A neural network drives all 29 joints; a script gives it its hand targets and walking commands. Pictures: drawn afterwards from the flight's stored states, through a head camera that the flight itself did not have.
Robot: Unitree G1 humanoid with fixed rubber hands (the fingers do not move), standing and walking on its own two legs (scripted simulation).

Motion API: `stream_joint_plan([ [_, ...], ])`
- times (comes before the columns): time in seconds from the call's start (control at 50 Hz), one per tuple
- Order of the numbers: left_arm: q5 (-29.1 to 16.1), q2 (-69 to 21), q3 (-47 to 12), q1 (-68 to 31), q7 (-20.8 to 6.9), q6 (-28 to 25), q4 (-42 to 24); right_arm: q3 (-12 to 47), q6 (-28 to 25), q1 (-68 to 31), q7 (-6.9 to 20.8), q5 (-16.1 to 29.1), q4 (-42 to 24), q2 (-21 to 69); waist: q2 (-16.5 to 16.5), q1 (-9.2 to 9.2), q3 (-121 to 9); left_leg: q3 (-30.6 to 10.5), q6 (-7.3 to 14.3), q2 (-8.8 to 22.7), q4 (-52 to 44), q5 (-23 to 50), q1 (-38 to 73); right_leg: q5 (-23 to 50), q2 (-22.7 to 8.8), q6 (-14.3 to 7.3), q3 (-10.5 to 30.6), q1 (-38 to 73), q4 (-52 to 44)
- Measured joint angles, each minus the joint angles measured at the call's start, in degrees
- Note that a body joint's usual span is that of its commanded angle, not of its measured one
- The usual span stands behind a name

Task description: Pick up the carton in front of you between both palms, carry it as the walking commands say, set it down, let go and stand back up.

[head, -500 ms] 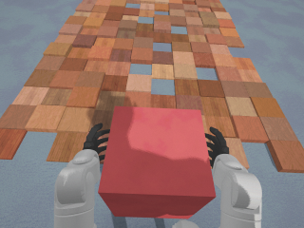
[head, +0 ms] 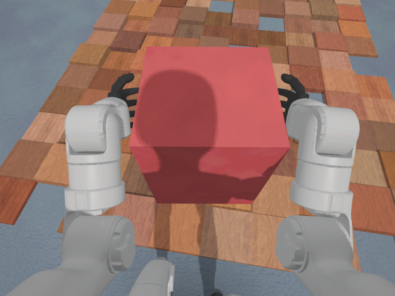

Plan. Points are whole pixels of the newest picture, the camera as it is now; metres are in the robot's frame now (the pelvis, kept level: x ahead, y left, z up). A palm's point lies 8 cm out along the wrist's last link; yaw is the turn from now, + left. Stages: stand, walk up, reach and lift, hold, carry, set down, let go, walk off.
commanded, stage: carry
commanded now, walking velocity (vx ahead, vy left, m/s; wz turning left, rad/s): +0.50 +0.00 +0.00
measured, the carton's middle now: (205, 135) +0.40 +0.01 +0.08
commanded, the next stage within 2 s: none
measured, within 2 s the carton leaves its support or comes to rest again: neither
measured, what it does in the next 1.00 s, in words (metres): walks ahead: left foot 0.05 m higher, then right foot 0.03 m lower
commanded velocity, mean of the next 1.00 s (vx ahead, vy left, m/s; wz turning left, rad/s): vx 0.50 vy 0.00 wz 0.00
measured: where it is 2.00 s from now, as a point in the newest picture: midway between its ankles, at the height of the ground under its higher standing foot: (214, 106)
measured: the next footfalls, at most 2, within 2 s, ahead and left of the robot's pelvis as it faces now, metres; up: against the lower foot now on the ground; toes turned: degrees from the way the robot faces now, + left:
left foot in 0.20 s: +0.33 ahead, +0.12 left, +0.05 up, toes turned +4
right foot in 0.58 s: +0.60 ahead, -0.06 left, +0.02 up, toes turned -3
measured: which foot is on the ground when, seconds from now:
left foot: up 0.00-0.18, down 0.20-0.58, up 0.60-1.00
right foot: down 0.00-0.26, up 0.28-0.56, down 0.58-1.00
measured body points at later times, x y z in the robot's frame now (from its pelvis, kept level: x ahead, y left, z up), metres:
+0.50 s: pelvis +0.36 +0.03 +0.05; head +0.49 +0.00 +0.48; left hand +0.77 +0.10 +0.13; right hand +0.70 -0.20 +0.12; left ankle +0.29 +0.12 -0.68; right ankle +0.48 -0.07 -0.66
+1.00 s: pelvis +0.72 +0.00 +0.02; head +0.73 -0.01 +0.47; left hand +1.04 +0.16 +0.16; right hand +1.05 -0.14 +0.15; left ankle +0.88 +0.09 -0.68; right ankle +0.56 -0.05 -0.71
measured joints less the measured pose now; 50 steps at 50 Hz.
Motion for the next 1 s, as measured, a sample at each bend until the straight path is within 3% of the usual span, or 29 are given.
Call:
stream_joint_plan([
  [0.14, 2.57, -2.07, 2.05, 0.45, -0.86, -2.82, 3.75, -2.18, -2.79, 0.48, 0.45, -1.73, 3.79, 1.46, -0.3, -0.21, -1.9, 2.78, -0.7, 0.67, -9.65, 4.46, -7.2, -7.55, 0.11, 1.97, 1.86, 8.93, -2.13],
  [0.18, 2.83, -2.58, 1.76, 2.08, -0.94, -3.6, 3.8, -2.37, -3.61, 2.04, 0.55, -1.89, 3.89, 2.03, -0.45, -0.04, -2.49, 4.31, -0.51, 0.0, -15.81, 6.17, -6.35, -10.26, -0.03, 2.8, 2.49, 12.32, -2.62],
  [0.22, 2.75, -2.42, 1.27, 3.96, -0.98, -4.29, 3.34, -1.79, -5.18, 4.19, 0.52, -2.28, 3.78, 3.2, -3.08, -0.57, -2.05, 6.07, 0.12, -2.51, -18.66, 3.43, -3.44, -12.71, -2.5, 3.64, 3.06, 15.0, -1.18],
  [0.24, 2.47, -2.06, 1.52, 4.9, -1.05, -4.54, 2.95, -1.31, -6.16, 5.14, 0.49, -2.69, 3.84, 4.1, -5.38, -1.25, -1.11, 7.6, 0.19, -4.2, -19.3, 2.72, -1.32, -5.83, -5.0, 3.81, 3.53, 14.67, 2.74],
  [0.26, 2.0, -1.72, 2.05, 6.16, -1.1, -4.8, 2.08, -0.49, -7.15, 5.79, 0.5, -3.15, 4.1, 4.94, -6.3, -2.27, 0.01, 8.59, 0.39, -5.27, -20.69, 2.63, 0.97, -3.79, -6.71, 4.44, 4.6, 12.32, 9.95],
  [0.28, 1.14, -1.42, 2.62, 7.36, -2.06, -4.87, 0.69, 0.35, -7.95, 6.35, 0.5, -3.48, 3.93, 5.67, -5.88, -3.57, 1.25, 8.78, 0.1, -5.56, -22.26, 3.78, 2.89, -4.11, -6.18, 5.38, 7.27, 8.39, 19.86],
  [0.32, 0.66, -1.37, 3.25, 9.15, -2.54, -5.18, -2.61, 1.98, -9.04, 8.25, 0.22, -3.54, 1.27, 6.71, -3.43, -5.93, 3.63, 8.07, 0.25, -5.26, -25.68, 3.24, 6.5, -9.77, -1.84, 5.6, 12.43, -0.99, 39.6],
  [0.36, 1.0, -2.69, 3.77, 10.5, -3.01, -5.73, -6.44, 2.92, -9.94, 11.49, -0.4, -2.48, -3.69, 7.3, -1.27, -8.04, 5.91, 7.17, -0.15, -4.95, -30.79, 2.91, 10.88, -12.77, 0.63, 4.29, 13.58, -8.62, 46.86],
  [0.4, 1.96, -4.65, 3.82, 11.82, -3.29, -6.59, -10.38, 3.18, -10.71, 14.3, -1.14, -1.16, -8.67, 7.77, 0.37, -9.96, 7.6, 6.46, -0.52, -4.53, -35.95, 3.36, 15.29, -13.16, 0.89, 3.88, 12.75, -14.45, 43.35],
  [0.44, 2.86, -6.57, 3.43, 13.25, -3.75, -7.65, -13.91, 2.66, -11.48, 16.12, -1.38, 0.2, -12.48, 7.93, 1.44, -11.73, 8.4, 5.55, -0.41, -4.08, -40.02, 3.05, 19.46, -9.56, 0.61, 4.5, 11.45, -17.64, 32.0],
  [0.5, 4.39, -8.56, 1.97, 15.27, -4.02, -9.13, -17.86, 1.64, -12.06, 16.95, -1.32, 2.27, -15.66, 7.54, 0.77, -12.73, 7.31, 4.92, -1.29, -4.2, -42.95, 0.4, 25.46, 6.24, 0.53, 5.67, 10.35, -15.98, 7.57],
  [0.54, 5.52, -9.18, 0.71, 15.88, -4.06, -9.83, -19.39, 1.28, -12.07, 16.63, -1.03, 3.3, -16.63, 6.68, -0.43, -11.66, 5.43, 4.95, -1.99, -4.64, -39.05, -4.02, 28.11, 18.54, 0.2, 5.45, 8.71, -12.11, -2.5],
  [0.58, 6.56, -9.15, -0.42, 15.57, -4.08, -9.67, -19.69, 1.28, -11.61, 16.11, -0.65, 3.77, -16.79, 5.56, -2.51, -9.4, 2.51, 4.74, -1.8, -5.51, -26.99, -9.6, 27.98, 24.88, -1.11, 5.13, 6.89, -5.5, -8.35],
  [0.62, 7.12, -8.37, -0.53, 15.29, -4.07, -9.78, -19.35, 2.48, -11.21, 13.3, -0.18, 3.66, -14.26, 3.9, 1.39, -6.13, 1.91, 0.17, -1.38, -3.28, -12.38, -11.47, 23.93, 17.54, 2.57, 1.78, 4.83, -5.51, -1.52],
  [0.68, 5.29, -6.88, -0.39, 16.01, -3.55, -5.87, -17.67, 3.16, -7.32, 13.74, -0.05, 1.49, -13.03, 4.73, 0.46, -3.03, 0.06, -1.99, -2.08, -3.65, -0.44, -7.46, 15.66, 12.73, 3.4, -1.13, 4.13, -3.04, 0.3],
  [0.76, 3.4, -6.81, 0.6, 18.11, -3.1, -2.34, -17.36, 2.6, -3.77, 16.44, 0.44, -1.94, -14.23, 7.94, -1.81, -0.33, -2.44, -0.09, -3.16, -2.88, -4.76, -2.23, 8.05, 9.35, 2.58, -0.48, 4.49, 2.79, -4.22],
  [0.86, 2.25, -7.13, 0.18, 20.06, -3.0, -2.72, -16.1, 2.48, -3.88, 21.0, 1.67, -4.41, -16.61, 10.26, -2.32, 1.81, -5.61, 1.45, -2.95, -2.09, -11.21, 6.92, 0.6, 5.98, 2.37, -0.13, 5.13, 9.91, -8.81],
  [0.94, 1.44, -6.7, -1.33, 21.54, -3.12, -3.46, -14.98, 3.32, -4.08, 24.44, 1.78, -5.16, -18.34, 10.52, -1.15, 2.42, -7.61, 3.23, -2.56, -1.92, -22.04, 13.89, -1.38, 1.69, 3.13, 0.19, 6.12, 16.15, -10.35],
  [1.0, 1.37, -6.03, -2.57, 21.57, -3.17, -3.47, -13.49, 3.83, -3.85, 25.47, 1.81, -5.1, -18.07, 9.82, -0.45, 1.71, -8.69, 6.19, -0.81, -2.71, -33.77, 19.45, 1.24, -2.36, 3.48, 1.08, 6.79, 20.99, -10.42],
])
